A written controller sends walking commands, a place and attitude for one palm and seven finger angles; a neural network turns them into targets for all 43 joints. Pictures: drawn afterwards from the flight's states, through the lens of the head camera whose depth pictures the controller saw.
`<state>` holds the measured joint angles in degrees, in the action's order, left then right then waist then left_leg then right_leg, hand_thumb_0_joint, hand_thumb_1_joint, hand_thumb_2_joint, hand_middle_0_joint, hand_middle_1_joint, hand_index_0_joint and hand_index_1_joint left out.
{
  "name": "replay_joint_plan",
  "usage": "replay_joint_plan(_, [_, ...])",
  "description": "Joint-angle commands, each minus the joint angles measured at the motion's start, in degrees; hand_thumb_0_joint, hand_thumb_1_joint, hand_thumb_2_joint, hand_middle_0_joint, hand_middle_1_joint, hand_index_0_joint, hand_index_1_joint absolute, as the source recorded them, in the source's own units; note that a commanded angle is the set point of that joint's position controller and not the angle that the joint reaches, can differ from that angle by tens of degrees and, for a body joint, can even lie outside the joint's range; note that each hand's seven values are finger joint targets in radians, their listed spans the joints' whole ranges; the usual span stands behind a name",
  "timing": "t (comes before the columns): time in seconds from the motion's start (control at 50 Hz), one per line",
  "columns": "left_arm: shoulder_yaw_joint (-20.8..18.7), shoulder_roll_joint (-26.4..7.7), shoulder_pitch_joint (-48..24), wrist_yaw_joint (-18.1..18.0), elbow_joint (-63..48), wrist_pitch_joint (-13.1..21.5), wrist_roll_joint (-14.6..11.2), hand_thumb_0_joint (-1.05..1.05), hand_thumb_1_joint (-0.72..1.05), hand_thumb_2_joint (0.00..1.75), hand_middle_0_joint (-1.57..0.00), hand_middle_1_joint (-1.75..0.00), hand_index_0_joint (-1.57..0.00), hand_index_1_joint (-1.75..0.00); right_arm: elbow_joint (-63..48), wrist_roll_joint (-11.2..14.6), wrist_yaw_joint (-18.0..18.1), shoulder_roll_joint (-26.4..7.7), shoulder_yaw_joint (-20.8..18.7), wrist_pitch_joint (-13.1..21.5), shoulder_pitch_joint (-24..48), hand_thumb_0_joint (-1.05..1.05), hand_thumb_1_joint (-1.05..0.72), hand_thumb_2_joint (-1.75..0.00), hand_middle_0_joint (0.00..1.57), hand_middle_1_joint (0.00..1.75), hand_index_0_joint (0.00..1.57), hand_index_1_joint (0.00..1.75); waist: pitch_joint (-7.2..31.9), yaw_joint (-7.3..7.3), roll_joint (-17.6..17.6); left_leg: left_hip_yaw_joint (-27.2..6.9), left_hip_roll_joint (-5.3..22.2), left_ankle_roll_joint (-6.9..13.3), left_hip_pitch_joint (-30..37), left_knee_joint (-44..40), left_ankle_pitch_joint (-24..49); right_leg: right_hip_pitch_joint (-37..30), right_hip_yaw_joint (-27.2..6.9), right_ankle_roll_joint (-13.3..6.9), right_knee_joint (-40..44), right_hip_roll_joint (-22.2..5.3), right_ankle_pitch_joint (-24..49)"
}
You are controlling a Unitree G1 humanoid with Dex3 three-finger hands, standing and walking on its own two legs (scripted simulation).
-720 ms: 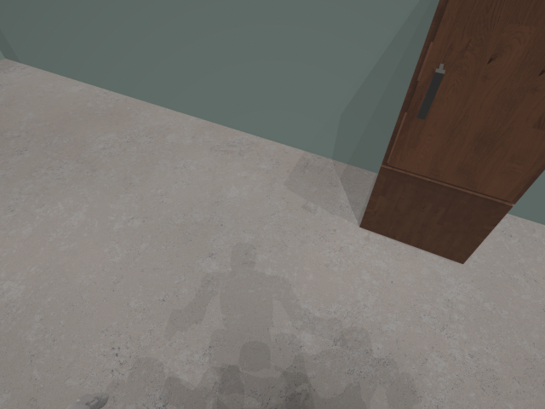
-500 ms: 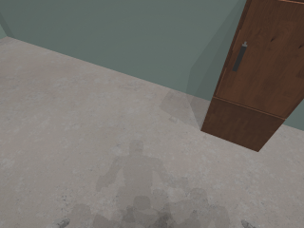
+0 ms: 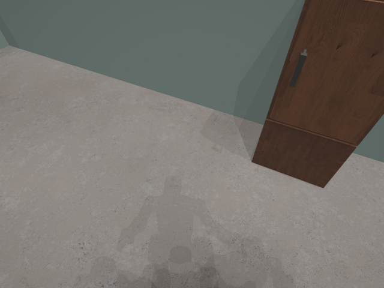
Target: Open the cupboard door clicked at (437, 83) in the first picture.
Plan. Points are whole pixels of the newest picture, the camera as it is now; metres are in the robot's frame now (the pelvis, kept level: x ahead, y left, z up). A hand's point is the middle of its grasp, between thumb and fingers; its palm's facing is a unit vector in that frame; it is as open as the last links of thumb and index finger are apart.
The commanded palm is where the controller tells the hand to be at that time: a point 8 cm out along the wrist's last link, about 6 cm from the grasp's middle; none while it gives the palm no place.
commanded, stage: stand and wait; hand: left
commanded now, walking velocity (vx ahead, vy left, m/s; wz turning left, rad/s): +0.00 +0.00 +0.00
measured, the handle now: (298, 68) +0.98 -0.40 -0.03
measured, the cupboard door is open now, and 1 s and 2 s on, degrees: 0 0 0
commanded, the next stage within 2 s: look at it before walking up in 0.32 s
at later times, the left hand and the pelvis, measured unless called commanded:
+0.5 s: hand out of the picture +0.07 +0.24 -0.16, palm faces -0.04 -0.94 -0.33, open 7.4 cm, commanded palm none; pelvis -0.01 +0.00 +0.00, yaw +0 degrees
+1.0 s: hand out of the picture +0.08 +0.24 -0.15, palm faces -0.03 -0.94 -0.34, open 7.4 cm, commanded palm none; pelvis +0.00 -0.01 +0.00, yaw +0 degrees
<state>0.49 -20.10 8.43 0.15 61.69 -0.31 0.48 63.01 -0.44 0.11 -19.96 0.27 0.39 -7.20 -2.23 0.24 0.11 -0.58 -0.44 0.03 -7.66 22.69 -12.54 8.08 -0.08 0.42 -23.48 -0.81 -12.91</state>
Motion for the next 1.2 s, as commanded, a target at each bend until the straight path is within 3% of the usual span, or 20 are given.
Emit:
replay_joint_plan(0.0, [-2.59,-11.43,-3.49,-0.77,-3.68,1.63,0.08,0.00,0.90,0.90,-0.20,-0.30,-0.20,-0.30,-3.50,-0.05,0.51,-11.36,-2.35,1.42,3.94,0.00,-0.90,-0.90,0.20,0.30,0.20,0.30,2.58,0.07,0.46,-5.72,6.59,1.89,-1.48,-4.54,5.27,0.38,-5.59,-2.11,5.17,-6.20,3.08])
replay_joint_plan(0.32, [-2.52,-11.10,-3.32,-0.67,-3.29,1.67,0.22,0.00,0.90,0.90,-0.20,-0.30,-0.20,-0.30,-2.72,-0.05,0.41,-11.16,-2.40,1.52,3.14,0.00,-0.90,-0.90,0.20,0.30,0.20,0.30,2.72,-0.13,0.50,-5.88,6.80,1.71,-1.41,-5.07,3.88,1.74,-6.17,-2.05,5.73,-5.95,1.04])
replay_joint_plan(0.56, [-2.61,-11.11,-2.83,-0.78,-3.12,1.92,0.16,0.00,0.90,0.90,-0.20,-0.30,-0.20,-0.30,-2.71,0.06,0.53,-11.21,-2.33,1.65,3.33,0.00,-0.90,-0.90,0.20,0.30,0.20,0.30,4.69,-0.01,0.22,-5.72,7.05,1.62,0.34,-4.15,8.99,-0.04,-5.73,-2.13,4.89,-6.14,7.16])
replay_joint_plan(1.02, [-2.66,-11.48,-3.47,-0.77,-3.21,1.91,0.21,0.00,0.90,0.90,-0.20,-0.30,-0.20,-0.30,-2.91,0.05,0.70,-11.39,-2.22,1.55,3.97,0.00,-0.90,-0.90,0.20,0.30,0.20,0.30,3.91,-0.02,0.43,-4.88,7.39,1.29,1.84,-4.68,11.27,-0.59,-5.79,-2.16,5.46,-6.14,11.08])
replay_joint_plan(1.04, [-2.73,-10.98,-3.42,-0.72,-3.54,1.60,0.19,0.00,0.90,0.90,-0.20,-0.30,-0.20,-0.30,-3.04,-0.04,0.86,-11.04,-2.28,1.45,3.61,0.00,-0.90,-0.90,0.20,0.30,0.20,0.30,4.00,-0.18,0.04,-4.16,7.53,1.14,2.48,-3.76,11.76,0.22,-6.29,-2.25,4.76,-5.91,12.51])
replay_joint_plan(1.1, [-2.05,-4.94,0.00,-1.08,-4.00,-0.39,0.21,0.00,0.90,0.90,-0.20,-0.30,-0.20,-0.30,-3.23,-0.14,1.27,-4.33,-1.59,0.16,-0.42,0.00,-0.90,-0.90,0.20,0.30,0.20,0.30,4.00,-0.49,0.63,-1.13,7.98,0.02,1.85,-0.41,12.01,2.51,-7.08,-1.55,1.00,-5.51,16.15])
replay_joint_plan(1.18, [-3.14,-5.04,1.42,-0.70,-7.32,-1.68,0.53,0.00,0.90,0.90,-0.20,-0.30,-0.20,-0.30,-6.57,-0.28,1.76,-5.32,-3.13,-0.84,-1.60,0.00,-0.90,-0.90,0.20,0.30,0.20,0.30,3.41,-0.64,-1.09,-0.50,9.95,0.89,0.28,1.90,8.53,7.69,-7.76,-1.72,-4.83,-3.46,14.76])
